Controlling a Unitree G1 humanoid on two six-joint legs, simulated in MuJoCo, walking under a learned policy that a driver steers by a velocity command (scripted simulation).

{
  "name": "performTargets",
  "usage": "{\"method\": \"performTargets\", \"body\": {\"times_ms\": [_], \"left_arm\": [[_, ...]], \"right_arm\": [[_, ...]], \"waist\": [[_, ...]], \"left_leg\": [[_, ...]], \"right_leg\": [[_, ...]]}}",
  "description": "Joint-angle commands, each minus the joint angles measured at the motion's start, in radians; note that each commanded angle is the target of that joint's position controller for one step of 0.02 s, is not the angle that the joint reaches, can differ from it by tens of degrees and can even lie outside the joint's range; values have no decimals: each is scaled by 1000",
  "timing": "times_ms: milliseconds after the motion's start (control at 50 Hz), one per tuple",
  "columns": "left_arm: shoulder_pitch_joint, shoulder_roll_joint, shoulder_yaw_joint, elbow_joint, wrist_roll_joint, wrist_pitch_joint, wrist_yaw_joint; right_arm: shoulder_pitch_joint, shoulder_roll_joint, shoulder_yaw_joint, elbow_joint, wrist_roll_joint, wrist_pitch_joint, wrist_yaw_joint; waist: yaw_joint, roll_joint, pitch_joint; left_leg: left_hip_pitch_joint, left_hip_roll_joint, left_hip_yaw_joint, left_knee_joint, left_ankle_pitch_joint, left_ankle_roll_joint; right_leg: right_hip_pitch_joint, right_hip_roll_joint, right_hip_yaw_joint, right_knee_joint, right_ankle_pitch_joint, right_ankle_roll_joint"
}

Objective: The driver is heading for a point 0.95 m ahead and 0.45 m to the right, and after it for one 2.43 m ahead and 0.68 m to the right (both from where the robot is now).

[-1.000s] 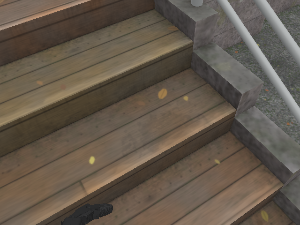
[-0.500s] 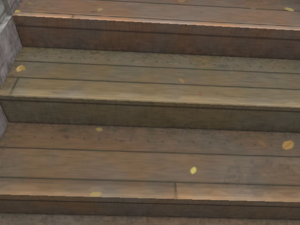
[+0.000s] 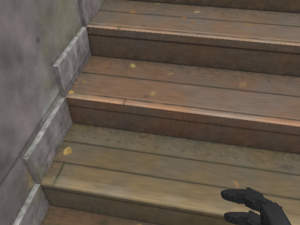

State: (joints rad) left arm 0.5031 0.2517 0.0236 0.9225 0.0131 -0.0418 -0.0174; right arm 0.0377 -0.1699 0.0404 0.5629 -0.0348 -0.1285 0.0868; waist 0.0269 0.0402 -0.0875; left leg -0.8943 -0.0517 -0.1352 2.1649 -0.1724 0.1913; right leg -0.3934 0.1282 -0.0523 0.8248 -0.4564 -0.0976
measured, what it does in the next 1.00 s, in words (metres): climbs, turning right: left foot 0.15 m higher, then right foot 0.15 m higher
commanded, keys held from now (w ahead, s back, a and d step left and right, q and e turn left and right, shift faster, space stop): w+e+shift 1.00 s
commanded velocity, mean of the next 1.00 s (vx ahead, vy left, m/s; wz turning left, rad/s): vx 0.96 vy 0.04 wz -0.88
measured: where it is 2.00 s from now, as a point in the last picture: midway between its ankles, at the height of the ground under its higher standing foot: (289, 27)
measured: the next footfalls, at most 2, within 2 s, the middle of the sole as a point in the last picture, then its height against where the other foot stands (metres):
left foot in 0.20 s outside the picture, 0.15 m higher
right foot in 0.66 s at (229, 176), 0.15 m higher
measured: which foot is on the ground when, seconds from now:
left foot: up 0.00-0.18, down 0.20-0.64, up 0.66-1.00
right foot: down 0.00-0.22, up 0.24-0.64, down 0.66-1.00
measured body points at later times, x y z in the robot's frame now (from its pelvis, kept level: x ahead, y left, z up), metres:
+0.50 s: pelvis +0.39 -0.02 +0.17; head +0.38 -0.03 +0.62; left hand +0.74 +0.02 +0.19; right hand +0.17 -0.20 +0.03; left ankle +0.34 +0.15 -0.55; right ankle +0.42 -0.18 -0.24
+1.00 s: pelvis +0.76 -0.26 +0.37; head +0.75 -0.31 +0.81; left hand +0.88 -0.08 +0.24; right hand +0.89 -0.57 +0.42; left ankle +0.97 -0.33 -0.15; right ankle +0.61 -0.22 -0.38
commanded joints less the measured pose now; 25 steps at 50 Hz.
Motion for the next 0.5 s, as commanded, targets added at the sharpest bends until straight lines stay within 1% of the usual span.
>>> {"method": "performTargets", "body": {"times_ms": [20, 40, 60, 80, 100, 120, 140, 160, 180, 200, 220, 240, 260, 280, 300, 320, 340, 360, 380, 400, 420, 440, 460, 480, 500], "left_arm": [[-258, -42, -54, -89, -30, -14, -27], [-214, -8, -51, -70, -25, -30, -16], [-173, 8, -45, -59, -30, -44, -3], [-105, 13, -45, -24, -31, -47, 9], [-31, 29, -40, -13, -54, -32, 19], [36, 51, -22, -18, -60, -15, 39], [111, 31, -31, 3, -55, -33, 52], [133, 76, -21, 17, -40, -53, 51], [29, 262, 36, -15, -31, -65, 49], [-213, 360, 78, -100, -7, -66, 49], [-409, 199, 47, -208, 44, -96, 37], [-310, -17, 22, -270, -16, -102, 17], [-328, 13, 28, -297, -21, -101, -5], [-453, -79, -4, -373, -48, -80, -22], [-480, -184, -43, -430, -37, -44, -31], [-403, -216, -50, -421, -43, -10, -34], [-321, -227, -62, -402, -62, 10, -49], [-289, -227, -66, -399, -87, 28, -53], [-245, -213, -67, -412, -106, 43, -47], [-272, -193, -62, -422, -107, 62, -31], [-317, -177, -58, -447, -92, 76, -13], [-340, -150, -51, -464, -79, 82, -3], [-396, -140, -52, -502, -65, 85, 5], [-456, -139, -57, -527, -62, 88, 10], [-537, -139, -70, -573, -67, 77, 5]], "right_arm": [[78, 53, 65, -117, 7, 20, 7], [-34, 82, 86, -161, -18, 15, -12], [-99, 89, 101, -202, -27, 14, -30], [-175, 123, 124, -238, -30, 8, -39], [-271, 119, 138, -288, -23, -6, -42], [-399, 106, 156, -347, -37, -20, -44], [-394, 92, 138, -352, -8, -32, -61], [-234, 53, 85, -344, 4, -42, -95], [0, -88, 9, -293, 11, -22, -127], [371, -266, -83, -168, 55, -11, -132], [713, -443, -147, 9, 61, -1, -125], [547, -415, -132, 49, 2, 20, -159], [433, -268, -105, 40, 35, 27, -177], [386, -86, -59, 107, 11, 32, -147], [370, 38, -38, 214, 20, 38, -106], [324, 97, -32, 281, 3, 44, -90], [306, 114, -37, 320, 18, 46, -83], [275, 124, -32, 340, 17, 52, -85], [237, 67, -43, 337, 15, 51, -86], [209, 37, -48, 342, 7, 52, -87], [200, -33, -57, 329, -3, 46, -90], [209, -55, -58, 332, -9, 42, -98], [224, -103, -65, 334, -5, 43, -112], [277, -121, -67, 338, -6, 48, -120], [331, -142, -66, 348, -3, 56, -129]], "waist": [[-227, 58, 278], [-186, 9, 282], [-163, -6, 297], [-122, -23, 280], [-76, -7, 262], [-2, 27, 166], [0, -31, 46], [-106, -188, -164], [-269, -318, -313], [-464, -347, -440], [-499, 51, -509], [-264, 604, -460], [-233, 362, -195], [-190, 190, -29], [-102, 64, 87], [-22, 35, 126], [29, -11, 129], [56, 2, 160], [98, 9, 195], [113, -25, 213], [103, -30, 223], [99, -53, 233], [94, -46, 254], [66, -49, 259], [56, -56, 269]], "left_leg": [[-229, 98, 100, -64, -79, -81], [-250, 95, 167, 3, -79, -116], [-268, 130, 182, -89, -81, -143], [-316, 161, 197, -155, -94, -158], [-264, 184, 221, -404, -117, -179], [74, 184, 318, -724, -112, -188], [466, 94, 430, -888, -95, -203], [810, 13, 394, -896, -178, -205], [866, 33, 223, -1070, -444, -176], [979, 93, 18, -1245, -454, -121], [1256, 242, -202, -1385, -466, -118], [1222, 513, -939, -1836, -531, 25], [1061, 587, -964, -1893, -660, 68], [861, 561, -721, -1861, -629, 57], [720, 485, -469, -1806, -502, -2], [649, 421, -269, -1739, -406, -63], [591, 396, -112, -1730, -260, -114], [538, 383, -12, -1764, -184, -135], [486, 383, 60, -1797, -198, -136], [471, 382, 131, -1812, -173, -136], [467, 397, 166, -1847, -136, -110], [496, 381, 213, -1861, -83, -106], [534, 364, 258, -1889, -39, -118], [612, 378, 270, -1917, -20, -113], [671, 375, 303, -1968, -66, -110]], "right_leg": [[-313, -163, 351, -559, -8, -109], [-354, -168, 379, -608, 23, -146], [-354, -153, 396, -624, -16, -137], [-293, -155, 414, -640, -61, -141], [-271, -154, 434, -704, -67, -148], [-330, -183, 405, -847, 93, -175], [-368, -161, 365, -821, 558, -171], [-274, -166, 364, -636, 1272, -151], [4, -199, 372, -352, 1734, -98], [113, -207, 417, -49, 1751, -53], [-79, -117, 325, 312, 1088, -57], [-472, 26, 325, 832, 356, -19], [-641, -51, 262, 1194, 281, -12], [-734, -87, 189, 1378, 294, -26], [-769, -129, 147, 1432, 214, -51], [-794, -160, 166, 1419, 232, -67], [-757, -193, 178, 1427, 283, -59], [-760, -196, 200, 1406, 275, -40], [-772, -207, 228, 1341, 260, -18], [-812, -206, 219, 1328, 263, -6], [-843, -182, 179, 1398, 256, 14], [-879, -177, 169, 1414, 269, 27], [-934, -181, 142, 1366, 257, 36], [-1010, -181, 129, 1383, 235, 38], [-1053, -220, 112, 1242, 195, 50]]}}
Keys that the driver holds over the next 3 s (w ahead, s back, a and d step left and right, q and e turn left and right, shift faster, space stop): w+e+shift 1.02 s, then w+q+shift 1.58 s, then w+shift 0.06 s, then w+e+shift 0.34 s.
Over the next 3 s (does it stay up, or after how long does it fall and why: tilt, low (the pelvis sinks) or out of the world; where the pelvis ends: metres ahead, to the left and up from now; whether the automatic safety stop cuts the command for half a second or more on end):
stays up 1.82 -0.54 0.88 its command is cut before an obstacle after 1.1 s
